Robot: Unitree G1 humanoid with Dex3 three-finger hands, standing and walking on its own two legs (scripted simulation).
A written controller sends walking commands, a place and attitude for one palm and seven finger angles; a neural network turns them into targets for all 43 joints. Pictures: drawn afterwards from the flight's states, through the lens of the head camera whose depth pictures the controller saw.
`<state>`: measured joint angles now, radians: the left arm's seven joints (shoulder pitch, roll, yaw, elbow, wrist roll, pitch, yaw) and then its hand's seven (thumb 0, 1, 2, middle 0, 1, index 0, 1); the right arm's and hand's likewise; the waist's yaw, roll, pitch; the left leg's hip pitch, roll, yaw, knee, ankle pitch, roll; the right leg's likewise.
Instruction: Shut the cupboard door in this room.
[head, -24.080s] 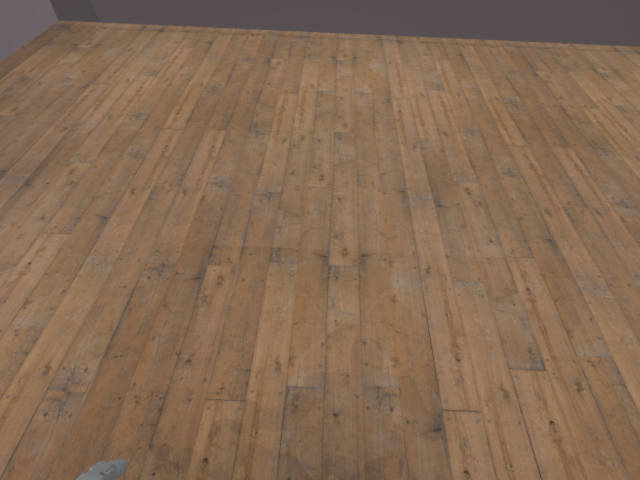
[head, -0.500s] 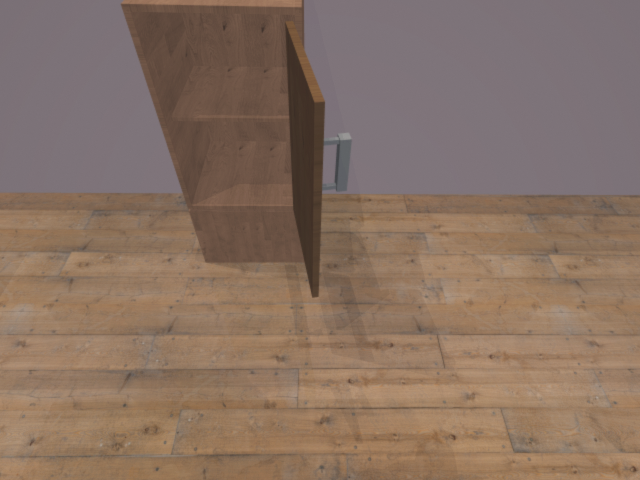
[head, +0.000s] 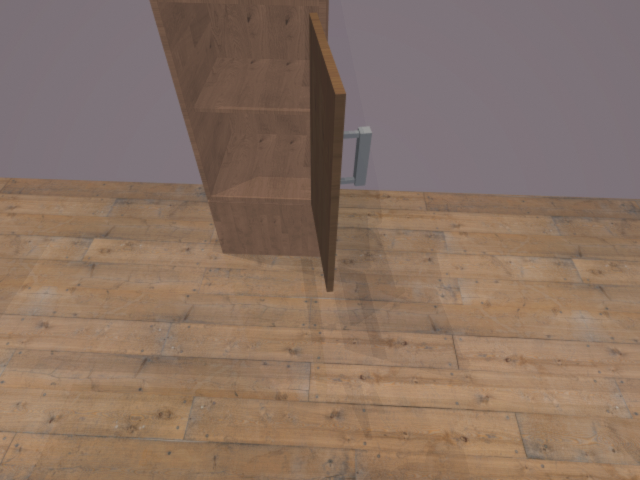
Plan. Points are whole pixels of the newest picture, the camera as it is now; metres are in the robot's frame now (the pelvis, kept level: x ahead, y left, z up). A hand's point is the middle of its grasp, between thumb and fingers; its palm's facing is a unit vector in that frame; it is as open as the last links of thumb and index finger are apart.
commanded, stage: turn or walk to find it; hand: left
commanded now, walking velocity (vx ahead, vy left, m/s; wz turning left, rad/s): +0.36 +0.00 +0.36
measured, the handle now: (351, 158) +0.71 -0.02 -0.02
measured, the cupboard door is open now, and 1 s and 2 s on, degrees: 100 100 100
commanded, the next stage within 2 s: stand and wait in 0.04 s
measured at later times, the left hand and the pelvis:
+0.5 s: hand out of the picture +0.03 +0.19 -0.18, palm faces +0.17 -0.97 -0.19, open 7.4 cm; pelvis +0.06 +0.02 -0.01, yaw +7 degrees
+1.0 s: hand (200, 363) +0.33 +0.23 -0.18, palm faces +0.13 -0.97 -0.20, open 7.4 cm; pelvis +0.24 +0.03 -0.02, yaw +10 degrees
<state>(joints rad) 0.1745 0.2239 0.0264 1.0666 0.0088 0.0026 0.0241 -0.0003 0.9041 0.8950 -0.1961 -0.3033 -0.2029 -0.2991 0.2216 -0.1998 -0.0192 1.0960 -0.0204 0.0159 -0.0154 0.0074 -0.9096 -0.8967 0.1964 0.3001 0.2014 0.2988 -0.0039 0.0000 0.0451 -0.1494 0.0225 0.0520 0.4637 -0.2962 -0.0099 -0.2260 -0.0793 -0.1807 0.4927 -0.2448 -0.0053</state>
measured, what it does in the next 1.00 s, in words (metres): walks ahead: right foot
